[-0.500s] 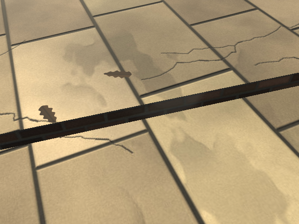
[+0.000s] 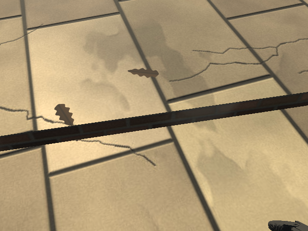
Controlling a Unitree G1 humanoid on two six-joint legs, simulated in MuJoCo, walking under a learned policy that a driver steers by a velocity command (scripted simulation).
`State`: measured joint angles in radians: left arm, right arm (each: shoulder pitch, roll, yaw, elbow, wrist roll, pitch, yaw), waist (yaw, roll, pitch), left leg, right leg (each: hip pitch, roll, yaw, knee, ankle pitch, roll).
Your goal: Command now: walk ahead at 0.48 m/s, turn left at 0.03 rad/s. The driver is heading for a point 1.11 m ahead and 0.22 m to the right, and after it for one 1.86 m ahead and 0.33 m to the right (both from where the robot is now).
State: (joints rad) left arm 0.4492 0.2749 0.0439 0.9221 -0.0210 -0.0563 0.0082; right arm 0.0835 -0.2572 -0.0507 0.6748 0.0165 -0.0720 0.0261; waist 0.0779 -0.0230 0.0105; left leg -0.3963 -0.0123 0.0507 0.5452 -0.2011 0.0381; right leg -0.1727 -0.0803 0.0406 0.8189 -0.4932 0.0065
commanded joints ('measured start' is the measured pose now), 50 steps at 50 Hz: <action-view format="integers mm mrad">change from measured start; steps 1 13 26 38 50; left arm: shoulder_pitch -120 -407 -132 -103 -45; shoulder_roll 154 37 180 124 85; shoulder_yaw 33 0 47 35 15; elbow -136 -221 -140 -19 6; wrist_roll -29 11 52 33 33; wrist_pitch -65 -40 -3 -34 -24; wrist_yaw -10 -39 -23 -32 -11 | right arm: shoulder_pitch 301 250 300 64 390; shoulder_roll -162 -166 -138 -60 -269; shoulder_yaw -47 -40 -26 19 -55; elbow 37 102 135 105 201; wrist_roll -7 -4 -34 -50 -60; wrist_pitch -4 -17 -3 34 -1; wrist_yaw -7 -28 -17 12 -31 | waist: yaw -171 -121 -15 -58 -181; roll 206 69 -59 -44 266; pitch -123 76 -166 60 -186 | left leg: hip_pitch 609 246 -224 -152 608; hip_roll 353 189 23 127 445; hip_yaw -550 -110 -139 -34 -638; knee -292 -447 742 196 -330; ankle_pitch -218 250 -204 112 -189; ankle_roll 201 168 38 -33 186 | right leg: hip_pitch -667 -467 279 11 -425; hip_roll -13 -22 -254 -113 139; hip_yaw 45 -46 429 75 -33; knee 466 -165 -503 -739 277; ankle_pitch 57 608 286 364 -20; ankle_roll -54 -1 -245 -223 -86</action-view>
